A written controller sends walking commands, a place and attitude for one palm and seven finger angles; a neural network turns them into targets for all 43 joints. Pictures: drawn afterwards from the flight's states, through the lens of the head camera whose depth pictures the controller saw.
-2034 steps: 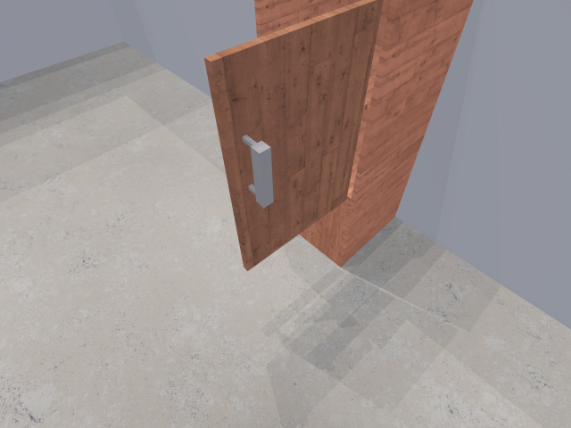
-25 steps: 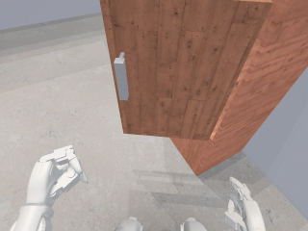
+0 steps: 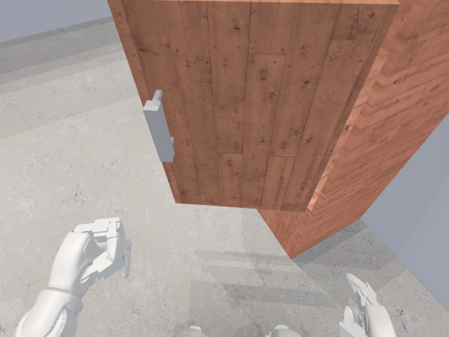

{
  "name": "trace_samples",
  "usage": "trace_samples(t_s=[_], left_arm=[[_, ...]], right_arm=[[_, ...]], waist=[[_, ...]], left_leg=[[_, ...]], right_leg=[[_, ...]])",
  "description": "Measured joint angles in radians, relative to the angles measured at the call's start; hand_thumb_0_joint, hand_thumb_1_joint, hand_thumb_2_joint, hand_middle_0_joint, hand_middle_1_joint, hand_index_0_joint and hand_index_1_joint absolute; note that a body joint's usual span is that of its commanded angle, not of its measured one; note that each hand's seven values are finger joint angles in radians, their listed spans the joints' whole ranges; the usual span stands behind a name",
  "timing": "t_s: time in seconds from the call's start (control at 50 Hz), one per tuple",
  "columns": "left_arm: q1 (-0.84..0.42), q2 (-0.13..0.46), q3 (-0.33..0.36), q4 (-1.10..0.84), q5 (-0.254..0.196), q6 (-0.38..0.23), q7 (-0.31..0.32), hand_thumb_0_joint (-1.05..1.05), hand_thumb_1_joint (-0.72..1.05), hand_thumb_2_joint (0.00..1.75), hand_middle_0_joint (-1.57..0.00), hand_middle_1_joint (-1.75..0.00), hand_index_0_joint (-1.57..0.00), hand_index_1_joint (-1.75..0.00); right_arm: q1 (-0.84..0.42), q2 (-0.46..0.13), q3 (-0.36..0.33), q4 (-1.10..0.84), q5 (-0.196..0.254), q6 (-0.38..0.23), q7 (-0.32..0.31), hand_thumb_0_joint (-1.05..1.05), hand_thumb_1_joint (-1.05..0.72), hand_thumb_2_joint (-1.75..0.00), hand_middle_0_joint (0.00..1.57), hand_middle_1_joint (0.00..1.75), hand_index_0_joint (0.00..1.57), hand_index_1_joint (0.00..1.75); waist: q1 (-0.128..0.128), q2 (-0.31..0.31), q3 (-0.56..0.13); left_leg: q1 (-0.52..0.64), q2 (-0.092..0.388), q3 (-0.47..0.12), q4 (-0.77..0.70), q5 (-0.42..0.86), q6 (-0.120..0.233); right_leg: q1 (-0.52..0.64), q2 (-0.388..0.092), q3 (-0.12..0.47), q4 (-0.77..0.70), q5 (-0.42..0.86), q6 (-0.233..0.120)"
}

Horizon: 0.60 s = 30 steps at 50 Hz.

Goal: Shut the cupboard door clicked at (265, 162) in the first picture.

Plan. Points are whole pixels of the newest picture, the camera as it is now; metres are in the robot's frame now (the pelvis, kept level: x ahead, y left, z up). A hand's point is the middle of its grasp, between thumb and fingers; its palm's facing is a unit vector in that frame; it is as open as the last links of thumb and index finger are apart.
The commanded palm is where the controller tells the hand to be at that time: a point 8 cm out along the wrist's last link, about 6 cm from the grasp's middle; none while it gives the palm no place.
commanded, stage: raise the hand and make a fist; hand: left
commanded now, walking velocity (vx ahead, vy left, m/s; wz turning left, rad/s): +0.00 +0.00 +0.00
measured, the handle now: (163, 126) +0.49 +0.17 +0.08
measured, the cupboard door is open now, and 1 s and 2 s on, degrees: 57 57 57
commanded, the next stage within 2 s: bring the fist close to the handle in 0.18 s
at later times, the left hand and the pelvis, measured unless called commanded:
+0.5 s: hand (121, 246) +0.23 +0.17 +0.09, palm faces -0.02 -1.00 -0.02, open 3.1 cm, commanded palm +0.23 +0.22 +0.08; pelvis -0.04 +0.00 -0.01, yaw +0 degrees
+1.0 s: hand (156, 198) +0.33 +0.15 +0.07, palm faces -0.07 -1.00 +0.00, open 3.1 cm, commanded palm +0.32 +0.20 +0.08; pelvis -0.03 +0.00 +0.00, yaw -1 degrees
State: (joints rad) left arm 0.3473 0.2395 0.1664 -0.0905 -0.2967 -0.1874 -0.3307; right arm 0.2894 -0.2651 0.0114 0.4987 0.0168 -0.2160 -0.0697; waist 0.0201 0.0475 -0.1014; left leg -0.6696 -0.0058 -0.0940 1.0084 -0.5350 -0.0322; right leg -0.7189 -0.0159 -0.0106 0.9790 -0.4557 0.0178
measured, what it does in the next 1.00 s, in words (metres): stands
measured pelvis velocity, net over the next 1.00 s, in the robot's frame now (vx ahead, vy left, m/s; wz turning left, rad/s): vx -0.03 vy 0.00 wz -0.02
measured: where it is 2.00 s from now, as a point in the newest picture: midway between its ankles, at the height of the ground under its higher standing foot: outside the picture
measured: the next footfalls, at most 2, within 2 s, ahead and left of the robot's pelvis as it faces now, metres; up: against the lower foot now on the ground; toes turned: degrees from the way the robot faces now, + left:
none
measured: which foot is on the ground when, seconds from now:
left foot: down 0.00-1.00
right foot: down 0.00-1.00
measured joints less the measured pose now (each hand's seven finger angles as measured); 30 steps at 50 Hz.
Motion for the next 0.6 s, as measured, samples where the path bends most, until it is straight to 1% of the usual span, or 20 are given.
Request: trace_samples(t_s=[0.04, 0.12, 0.18, 0.22, 0.28, 0.32, 0.38, 0.46, 0.5, 0.54, 0.6], left_arm=[[0.016, 0.001, -0.006, -0.009, 0.001, -0.004, 0.003, 0.02, 0.90, 0.90, -1.29, -1.50, -1.29, -1.50], [0.023, -0.003, 0.027, -0.034, -0.018, -0.074, 0.043, 0.02, 0.90, 0.90, -1.29, -1.50, -1.29, -1.50], [0.001, -0.011, 0.050, -0.021, -0.029, -0.110, 0.052, 0.02, 0.90, 0.90, -1.29, -1.50, -1.29, -1.50], [-0.011, -0.015, 0.043, 0.000, -0.030, -0.103, 0.038, 0.02, 0.90, 0.90, -1.29, -1.50, -1.29, -1.50], [-0.008, -0.012, 0.009, 0.027, -0.020, -0.063, 0.007, 0.01, 0.90, 0.90, -1.29, -1.50, -1.29, -1.50], [0.002, -0.007, -0.015, 0.029, -0.011, -0.041, -0.001, 0.02, 0.90, 0.90, -1.29, -1.50, -1.29, -1.50], [-0.026, -0.002, -0.036, 0.028, 0.000, -0.047, 0.026, 0.02, 0.90, 0.90, -1.30, -1.50, -1.30, -1.50], [-0.146, -0.012, -0.022, 0.063, 0.001, -0.095, 0.082, 0.02, 0.90, 0.90, -1.30, -1.50, -1.30, -1.50], [-0.211, -0.017, -0.019, 0.097, 0.006, -0.095, 0.093, 0.02, 0.90, 0.90, -1.30, -1.50, -1.30, -1.50], [-0.261, -0.017, -0.030, 0.136, 0.020, -0.068, 0.092, 0.02, 0.90, 0.90, -1.30, -1.50, -1.30, -1.50], [-0.310, -0.009, -0.056, 0.197, 0.044, -0.005, 0.085, 0.01, 0.90, 0.90, -1.30, -1.50, -1.30, -1.50]], right_arm=[[0.000, 0.003, -0.006, -0.006, -0.003, 0.003, -0.003, 0.01, -0.90, -0.89, 0.20, 0.30, 0.20, 0.30], [-0.001, 0.013, -0.012, -0.005, -0.004, 0.007, -0.002, 0.01, -0.90, -0.89, 0.20, 0.30, 0.20, 0.30], [-0.007, 0.013, -0.009, 0.001, -0.001, 0.015, 0.002, 0.01, -0.90, -0.89, 0.20, 0.30, 0.20, 0.30], [-0.012, 0.009, -0.005, 0.001, 0.004, 0.021, 0.003, 0.01, -0.90, -0.89, 0.20, 0.30, 0.20, 0.30], [-0.017, 0.004, 0.002, -0.010, 0.009, 0.028, 0.000, 0.01, -0.90, -0.89, 0.20, 0.30, 0.20, 0.30], [-0.017, 0.004, 0.005, -0.019, 0.011, 0.028, -0.005, 0.01, -0.90, -0.89, 0.20, 0.30, 0.20, 0.30], [-0.018, 0.005, 0.006, -0.018, 0.010, 0.016, -0.017, 0.01, -0.90, -0.89, 0.20, 0.30, 0.20, 0.30], [-0.030, 0.012, 0.015, 0.012, 0.012, 0.001, -0.020, 0.01, -0.90, -0.89, 0.20, 0.30, 0.20, 0.30], [-0.033, 0.015, 0.022, 0.024, 0.015, 0.000, -0.018, 0.01, -0.90, -0.89, 0.20, 0.30, 0.20, 0.30], [-0.031, 0.016, 0.029, 0.027, 0.018, 0.004, -0.016, 0.01, -0.90, -0.89, 0.20, 0.30, 0.20, 0.30], [-0.020, 0.016, 0.037, 0.023, 0.021, 0.015, -0.015, 0.01, -0.90, -0.89, 0.20, 0.30, 0.20, 0.30]], waist=[[-0.002, -0.005, -0.001], [0.003, -0.014, -0.003], [0.009, -0.013, -0.008], [0.011, -0.007, -0.006], [0.011, -0.001, -0.001], [0.009, 0.000, 0.004], [0.011, 0.003, 0.014], [0.011, -0.004, 0.019], [0.007, -0.005, 0.020], [-0.001, -0.004, 0.021], [-0.015, -0.003, 0.021]], left_leg=[[0.003, 0.002, 0.005, -0.005, 0.001, -0.003], [0.007, 0.005, 0.005, -0.002, 0.001, -0.011], [-0.002, 0.006, -0.002, 0.011, 0.001, -0.015], [-0.007, 0.005, -0.006, 0.018, 0.003, -0.015], [-0.010, 0.003, -0.004, 0.022, 0.008, -0.013], [-0.009, 0.003, 0.000, 0.022, 0.013, -0.011], [-0.011, 0.002, -0.001, 0.029, 0.017, -0.010], [-0.032, -0.001, -0.005, 0.050, 0.021, -0.010], [-0.039, -0.002, -0.005, 0.055, 0.023, -0.010], [-0.041, -0.004, -0.004, 0.052, 0.029, -0.008], [-0.033, -0.006, 0.006, 0.032, 0.040, -0.003]], right_leg=[[-0.003, 0.002, 0.005, 0.003, -0.001, -0.002], [-0.003, 0.005, 0.005, 0.015, -0.005, -0.009], [-0.010, 0.006, -0.002, 0.025, -0.005, -0.012], [-0.013, 0.005, -0.005, 0.030, -0.004, -0.013], [-0.016, 0.004, -0.003, 0.032, 0.003, -0.011], [-0.015, 0.004, 0.001, 0.032, 0.009, -0.010], [-0.014, 0.004, 0.000, 0.033, 0.017, -0.009], [-0.031, 0.003, -0.002, 0.047, 0.023, -0.008], [-0.037, 0.002, -0.002, 0.050, 0.026, -0.007], [-0.037, 0.000, -0.001, 0.045, 0.032, -0.004], [-0.033, -0.002, 0.009, 0.028, 0.043, 0.000]])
